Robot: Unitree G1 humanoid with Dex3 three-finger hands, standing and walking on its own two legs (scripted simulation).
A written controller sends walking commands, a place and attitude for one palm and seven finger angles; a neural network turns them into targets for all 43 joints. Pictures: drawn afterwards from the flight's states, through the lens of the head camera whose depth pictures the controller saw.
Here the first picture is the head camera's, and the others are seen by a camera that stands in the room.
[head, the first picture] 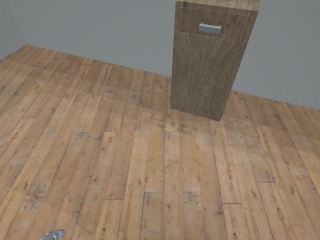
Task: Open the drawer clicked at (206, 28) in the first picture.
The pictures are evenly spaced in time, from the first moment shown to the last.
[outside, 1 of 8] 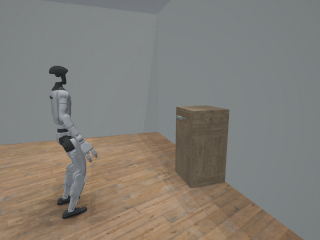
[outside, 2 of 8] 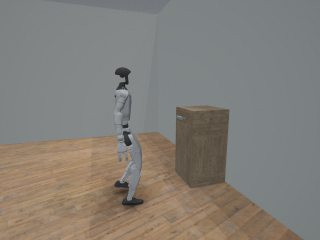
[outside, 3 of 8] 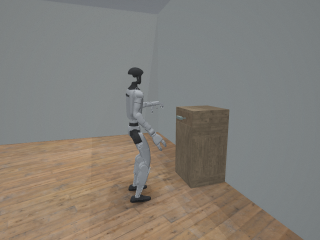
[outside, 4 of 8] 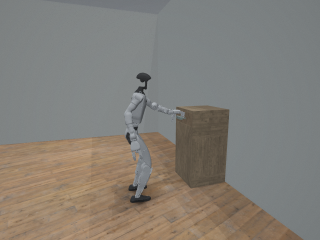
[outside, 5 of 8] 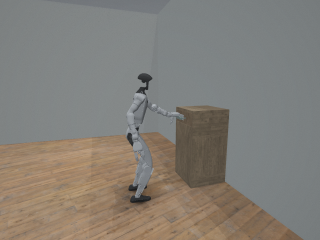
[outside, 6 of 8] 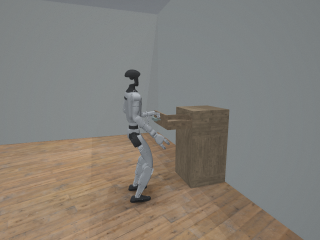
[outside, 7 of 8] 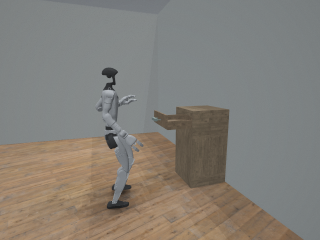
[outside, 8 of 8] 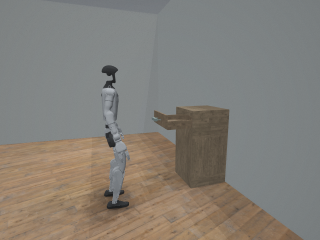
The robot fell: no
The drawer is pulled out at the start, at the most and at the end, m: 0.00 0.30 0.30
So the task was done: yes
